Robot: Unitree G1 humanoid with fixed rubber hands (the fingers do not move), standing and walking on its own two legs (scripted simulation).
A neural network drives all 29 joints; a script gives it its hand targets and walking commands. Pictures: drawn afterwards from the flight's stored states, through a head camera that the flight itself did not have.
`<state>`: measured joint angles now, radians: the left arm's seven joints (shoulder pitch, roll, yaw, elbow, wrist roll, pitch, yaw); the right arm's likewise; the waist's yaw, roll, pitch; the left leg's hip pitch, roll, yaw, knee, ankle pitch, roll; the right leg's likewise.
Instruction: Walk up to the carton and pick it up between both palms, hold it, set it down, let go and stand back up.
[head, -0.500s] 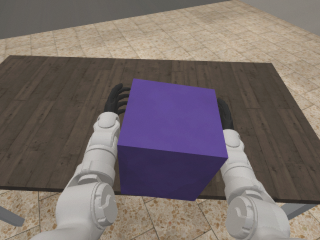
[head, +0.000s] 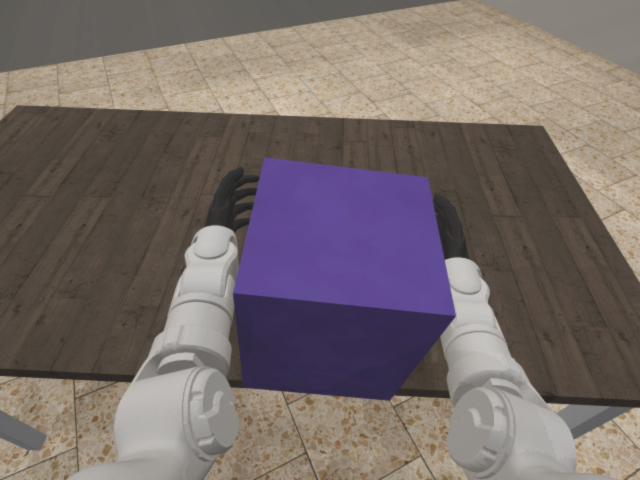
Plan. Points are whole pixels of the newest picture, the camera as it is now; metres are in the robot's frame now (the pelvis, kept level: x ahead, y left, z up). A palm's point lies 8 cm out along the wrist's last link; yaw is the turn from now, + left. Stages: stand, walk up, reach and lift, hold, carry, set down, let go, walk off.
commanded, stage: set down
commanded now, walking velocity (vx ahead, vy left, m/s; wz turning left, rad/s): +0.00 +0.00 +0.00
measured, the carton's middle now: (331, 287) +0.36 +0.00 +0.04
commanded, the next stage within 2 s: none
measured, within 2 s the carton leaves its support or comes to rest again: rests again in 0.16 s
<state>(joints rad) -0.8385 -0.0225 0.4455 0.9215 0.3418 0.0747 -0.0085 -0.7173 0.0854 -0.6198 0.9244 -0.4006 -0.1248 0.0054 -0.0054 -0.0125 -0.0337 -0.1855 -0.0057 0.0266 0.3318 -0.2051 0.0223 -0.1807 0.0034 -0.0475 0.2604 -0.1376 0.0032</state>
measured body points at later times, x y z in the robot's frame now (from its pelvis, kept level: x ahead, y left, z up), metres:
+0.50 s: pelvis +0.00 +0.00 +0.00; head +0.03 +0.02 +0.45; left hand +0.43 +0.15 +0.09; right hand +0.41 -0.15 +0.07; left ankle -0.02 +0.10 -0.75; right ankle -0.01 -0.12 -0.75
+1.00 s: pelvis +0.00 +0.01 +0.00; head +0.03 +0.03 +0.45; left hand +0.43 +0.16 +0.09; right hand +0.41 -0.15 +0.07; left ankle -0.02 +0.10 -0.75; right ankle -0.01 -0.12 -0.75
